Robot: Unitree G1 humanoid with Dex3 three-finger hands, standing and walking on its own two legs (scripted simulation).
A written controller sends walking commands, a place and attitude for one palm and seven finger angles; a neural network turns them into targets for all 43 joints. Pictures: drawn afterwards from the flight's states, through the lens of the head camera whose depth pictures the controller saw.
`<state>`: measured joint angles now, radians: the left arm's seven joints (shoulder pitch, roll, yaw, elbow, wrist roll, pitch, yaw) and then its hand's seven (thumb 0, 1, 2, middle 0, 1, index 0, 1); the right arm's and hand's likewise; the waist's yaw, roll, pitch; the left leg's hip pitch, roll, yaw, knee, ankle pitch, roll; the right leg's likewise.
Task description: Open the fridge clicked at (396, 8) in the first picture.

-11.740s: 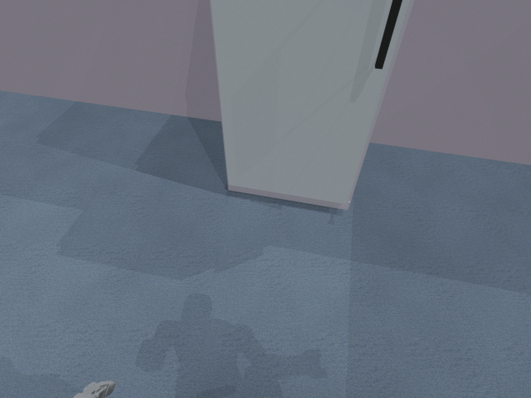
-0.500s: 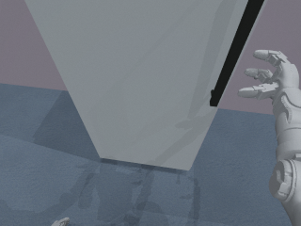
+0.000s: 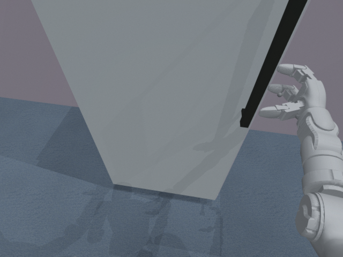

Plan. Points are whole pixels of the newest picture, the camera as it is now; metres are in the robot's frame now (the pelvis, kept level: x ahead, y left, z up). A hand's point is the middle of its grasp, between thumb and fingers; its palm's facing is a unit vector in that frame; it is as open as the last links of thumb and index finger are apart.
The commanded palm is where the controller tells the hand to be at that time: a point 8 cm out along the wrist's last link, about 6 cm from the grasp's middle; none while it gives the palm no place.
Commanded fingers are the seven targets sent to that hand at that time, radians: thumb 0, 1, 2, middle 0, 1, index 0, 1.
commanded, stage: feel for the door with the fingertips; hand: right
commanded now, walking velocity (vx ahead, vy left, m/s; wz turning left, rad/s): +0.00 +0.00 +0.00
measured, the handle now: (270, 53) +0.51 -0.14 +0.24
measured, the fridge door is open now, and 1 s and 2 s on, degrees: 0 0 0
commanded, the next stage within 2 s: slide the fingers in behind the handle in 0.38 s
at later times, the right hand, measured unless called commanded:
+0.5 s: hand (275, 89) +0.47 -0.16 +0.17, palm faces +0.07 +1.00 +0.00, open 13.5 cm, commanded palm +0.45 -0.22 +0.17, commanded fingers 0.00 0.50 -0.30 0.30 1.20 0.30 1.20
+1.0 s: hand (274, 98) +0.45 -0.16 +0.17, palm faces +0.06 +1.00 +0.02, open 14.0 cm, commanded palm +0.43 -0.21 +0.17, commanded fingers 0.00 0.50 -0.30 0.30 1.20 0.30 1.20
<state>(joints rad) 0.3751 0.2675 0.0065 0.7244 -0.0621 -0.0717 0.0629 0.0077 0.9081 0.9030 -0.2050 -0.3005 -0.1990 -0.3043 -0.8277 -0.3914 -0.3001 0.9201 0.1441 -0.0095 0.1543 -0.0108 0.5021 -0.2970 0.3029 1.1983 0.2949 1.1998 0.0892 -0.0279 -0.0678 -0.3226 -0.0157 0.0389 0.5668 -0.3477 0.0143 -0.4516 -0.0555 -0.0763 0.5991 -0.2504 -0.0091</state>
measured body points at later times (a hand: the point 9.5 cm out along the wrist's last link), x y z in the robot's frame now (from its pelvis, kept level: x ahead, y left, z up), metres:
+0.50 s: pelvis -0.02 +0.01 +0.00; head +0.03 +0.01 +0.44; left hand +0.03 +0.28 -0.12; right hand +0.46 -0.22 +0.18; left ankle -0.04 +0.11 -0.73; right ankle +0.03 -0.11 -0.73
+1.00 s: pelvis -0.01 +0.00 +0.00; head +0.00 +0.00 +0.45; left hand +0.04 +0.26 -0.12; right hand +0.44 -0.22 +0.17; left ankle -0.04 +0.11 -0.73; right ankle +0.03 -0.11 -0.73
